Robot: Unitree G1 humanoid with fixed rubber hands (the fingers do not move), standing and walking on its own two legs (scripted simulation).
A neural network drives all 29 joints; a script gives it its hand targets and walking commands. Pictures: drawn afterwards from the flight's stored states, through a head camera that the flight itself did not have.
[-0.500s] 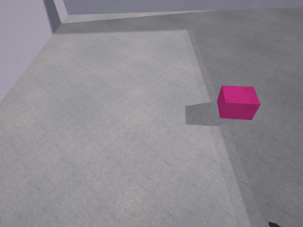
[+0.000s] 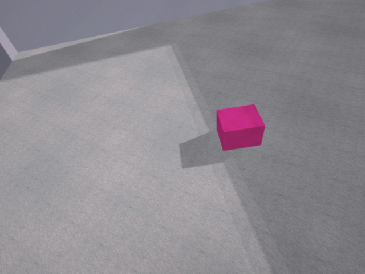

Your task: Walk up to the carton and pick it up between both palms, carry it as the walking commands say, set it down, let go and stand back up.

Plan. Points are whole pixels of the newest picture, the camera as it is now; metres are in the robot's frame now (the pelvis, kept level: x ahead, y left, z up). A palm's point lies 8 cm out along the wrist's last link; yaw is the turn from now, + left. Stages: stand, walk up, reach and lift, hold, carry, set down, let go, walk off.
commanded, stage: walk up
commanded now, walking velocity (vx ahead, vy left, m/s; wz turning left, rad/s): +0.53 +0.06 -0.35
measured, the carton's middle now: (238, 127) +1.18 -0.19 -0.66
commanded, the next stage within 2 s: none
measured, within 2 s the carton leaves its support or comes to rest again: neither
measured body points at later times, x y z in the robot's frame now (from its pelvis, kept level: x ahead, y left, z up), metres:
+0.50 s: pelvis +0.33 +0.03 +0.00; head +0.36 +0.00 +0.45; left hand +0.36 +0.28 -0.14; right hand +0.39 -0.23 -0.15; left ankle +0.39 +0.12 -0.73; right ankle +0.17 -0.08 -0.62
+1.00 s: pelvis +0.58 -0.06 +0.02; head +0.60 -0.09 +0.47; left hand +0.63 +0.18 -0.11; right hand +0.62 -0.33 -0.14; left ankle +0.58 +0.09 -0.64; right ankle +0.60 -0.16 -0.73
